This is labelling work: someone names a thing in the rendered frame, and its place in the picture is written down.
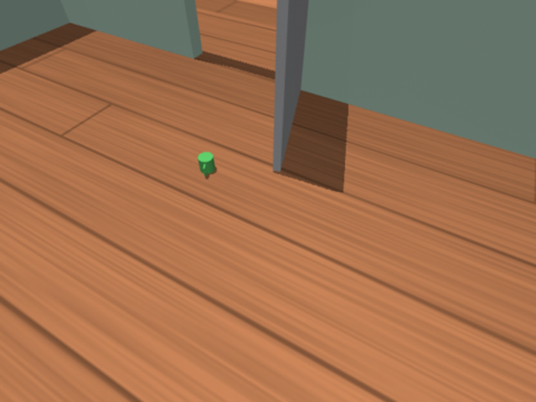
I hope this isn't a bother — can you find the mug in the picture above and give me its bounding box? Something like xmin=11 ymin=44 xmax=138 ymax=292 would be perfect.
xmin=198 ymin=152 xmax=215 ymax=177

